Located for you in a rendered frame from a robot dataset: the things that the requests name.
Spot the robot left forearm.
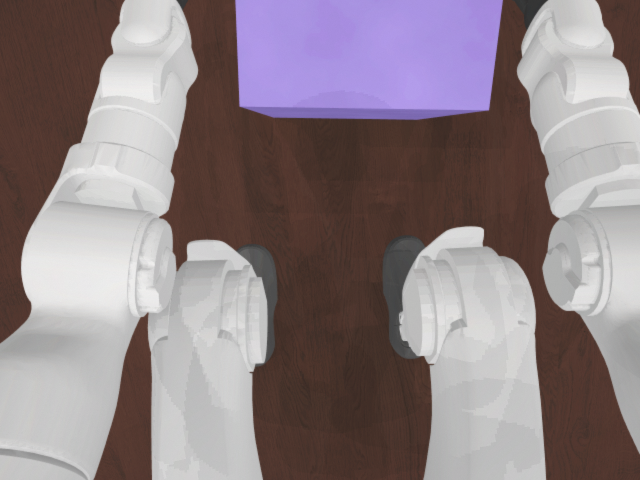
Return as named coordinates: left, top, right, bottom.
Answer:
left=21, top=0, right=198, bottom=302

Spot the left robot upper arm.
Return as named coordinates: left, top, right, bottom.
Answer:
left=0, top=201, right=176, bottom=480

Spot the right robot thigh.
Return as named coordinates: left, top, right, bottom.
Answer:
left=405, top=246, right=546, bottom=480

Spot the robot right hand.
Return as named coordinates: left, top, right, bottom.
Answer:
left=512, top=0, right=548, bottom=30

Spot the robot right forearm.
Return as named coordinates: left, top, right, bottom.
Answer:
left=517, top=0, right=640, bottom=218

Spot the carton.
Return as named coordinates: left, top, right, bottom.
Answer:
left=235, top=0, right=503, bottom=120

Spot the robot left shin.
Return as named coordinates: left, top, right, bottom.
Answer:
left=148, top=240, right=257, bottom=351

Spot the right robot upper arm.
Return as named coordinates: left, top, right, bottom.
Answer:
left=542, top=205, right=640, bottom=454

